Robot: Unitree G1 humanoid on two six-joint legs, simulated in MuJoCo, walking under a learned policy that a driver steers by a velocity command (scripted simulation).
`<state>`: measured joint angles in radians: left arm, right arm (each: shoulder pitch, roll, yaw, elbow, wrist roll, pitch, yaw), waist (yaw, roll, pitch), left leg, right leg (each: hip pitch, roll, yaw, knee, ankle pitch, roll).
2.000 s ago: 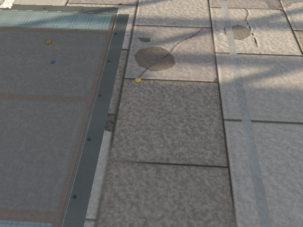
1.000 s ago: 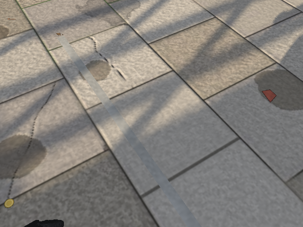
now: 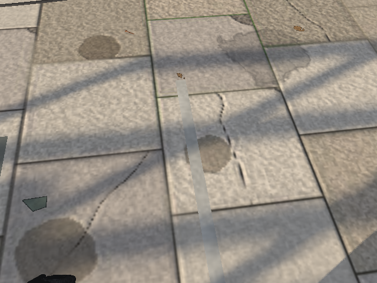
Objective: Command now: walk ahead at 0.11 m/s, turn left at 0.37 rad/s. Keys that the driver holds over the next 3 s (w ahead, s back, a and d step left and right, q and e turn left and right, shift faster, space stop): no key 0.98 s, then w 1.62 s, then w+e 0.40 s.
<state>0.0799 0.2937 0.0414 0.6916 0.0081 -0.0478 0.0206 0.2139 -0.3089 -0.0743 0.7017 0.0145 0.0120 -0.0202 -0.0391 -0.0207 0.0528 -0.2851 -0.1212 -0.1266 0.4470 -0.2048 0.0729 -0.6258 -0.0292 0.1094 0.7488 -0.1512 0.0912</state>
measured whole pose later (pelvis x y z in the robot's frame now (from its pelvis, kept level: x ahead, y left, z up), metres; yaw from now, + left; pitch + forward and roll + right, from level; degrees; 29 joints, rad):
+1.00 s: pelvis +0.09 +0.00 -0.01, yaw +3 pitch -2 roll +0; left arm 0.16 0.23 0.05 1.01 0.00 0.01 0.04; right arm 0.27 -0.21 -0.03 0.91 -0.01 -0.01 -0.03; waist 0.01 0.00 0.04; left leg -0.14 -0.01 -0.04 0.52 -0.35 0.00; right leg -0.26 -0.02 0.05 0.52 -0.23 0.04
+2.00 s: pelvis +0.51 +0.05 +0.01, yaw +3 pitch +0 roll +2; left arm 0.13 0.28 0.06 0.92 -0.01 -0.08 0.01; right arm 0.34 -0.24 -0.05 0.98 0.00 -0.10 0.02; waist -0.05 -0.04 0.01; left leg -0.09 -0.08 0.06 0.23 -0.15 0.08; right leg -0.68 -0.15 0.05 0.91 -0.09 -0.01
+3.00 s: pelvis +1.08 +0.07 +0.00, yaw -6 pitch +1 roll +1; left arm 0.25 0.29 0.08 0.91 -0.04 -0.04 0.01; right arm 0.22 -0.24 -0.06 0.94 -0.01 -0.11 0.01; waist -0.02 -0.05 0.03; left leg -0.20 -0.01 0.14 0.36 -0.17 0.04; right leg -0.56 -0.10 0.05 1.13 -0.28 -0.04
